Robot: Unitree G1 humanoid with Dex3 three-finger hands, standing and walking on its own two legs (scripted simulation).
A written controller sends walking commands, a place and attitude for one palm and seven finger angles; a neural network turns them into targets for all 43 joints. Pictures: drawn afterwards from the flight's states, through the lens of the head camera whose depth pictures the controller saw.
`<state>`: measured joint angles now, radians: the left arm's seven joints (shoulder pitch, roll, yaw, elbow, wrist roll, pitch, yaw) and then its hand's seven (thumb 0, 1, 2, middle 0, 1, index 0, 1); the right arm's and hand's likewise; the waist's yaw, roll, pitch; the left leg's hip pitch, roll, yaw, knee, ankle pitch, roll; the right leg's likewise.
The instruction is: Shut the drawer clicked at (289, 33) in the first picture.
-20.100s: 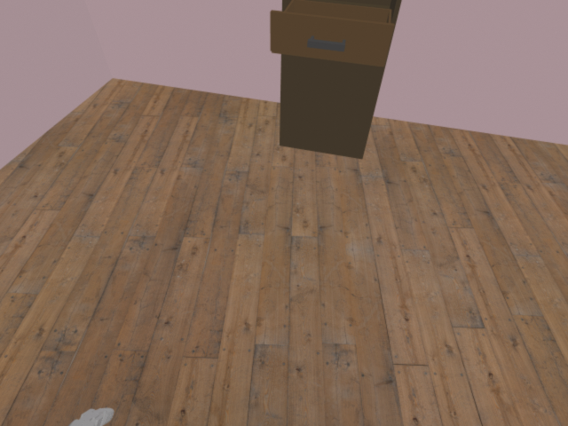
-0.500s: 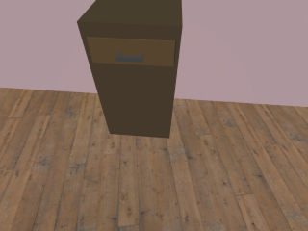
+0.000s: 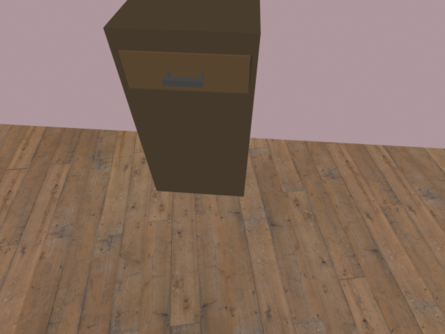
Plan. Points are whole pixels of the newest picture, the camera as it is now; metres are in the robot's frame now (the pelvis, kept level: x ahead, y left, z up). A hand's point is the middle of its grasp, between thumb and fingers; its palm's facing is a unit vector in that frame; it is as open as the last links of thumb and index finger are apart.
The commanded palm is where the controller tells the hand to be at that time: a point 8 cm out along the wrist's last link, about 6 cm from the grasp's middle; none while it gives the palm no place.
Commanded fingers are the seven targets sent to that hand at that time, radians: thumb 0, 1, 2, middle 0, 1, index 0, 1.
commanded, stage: look to check the result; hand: left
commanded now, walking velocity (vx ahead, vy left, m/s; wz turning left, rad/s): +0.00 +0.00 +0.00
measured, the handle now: (184, 78) +0.89 +0.18 -0.03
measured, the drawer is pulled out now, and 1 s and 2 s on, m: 0.00 0.00 0.00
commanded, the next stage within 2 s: stand and wait in 0.32 s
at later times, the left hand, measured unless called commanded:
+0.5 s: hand out of the picture +0.09 +0.23 -0.16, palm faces -0.02 -0.95 -0.32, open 7.3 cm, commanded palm none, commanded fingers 0.00 0.90 0.90 -0.20 -0.30 -0.20 -0.30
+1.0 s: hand out of the picture +0.11 +0.24 -0.16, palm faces -0.03 -0.94 -0.33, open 7.3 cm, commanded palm none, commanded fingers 0.00 0.90 0.90 -0.20 -0.30 -0.20 -0.30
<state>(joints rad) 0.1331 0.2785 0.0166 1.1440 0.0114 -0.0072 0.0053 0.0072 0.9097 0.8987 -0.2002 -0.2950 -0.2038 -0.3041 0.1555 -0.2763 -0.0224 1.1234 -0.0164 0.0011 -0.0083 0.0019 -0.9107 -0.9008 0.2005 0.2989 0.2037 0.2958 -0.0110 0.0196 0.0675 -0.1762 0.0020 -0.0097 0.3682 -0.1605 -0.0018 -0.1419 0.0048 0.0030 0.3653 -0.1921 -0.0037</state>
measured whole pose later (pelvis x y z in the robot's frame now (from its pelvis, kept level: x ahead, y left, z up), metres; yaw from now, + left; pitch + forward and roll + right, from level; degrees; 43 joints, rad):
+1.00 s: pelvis +0.03 +0.00 +0.00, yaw -1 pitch -1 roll +0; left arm 0.09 0.32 0.01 1.14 0.01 -0.01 0.00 0.01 0.91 0.90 -0.20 -0.30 -0.20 -0.30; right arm 0.12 -0.32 -0.01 1.13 -0.01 -0.01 -0.01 0.00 -0.91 -0.90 0.20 0.30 0.21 0.30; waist -0.02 0.01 0.06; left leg -0.11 0.01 0.00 0.31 -0.17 -0.01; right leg -0.08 0.01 0.01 0.31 -0.20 -0.01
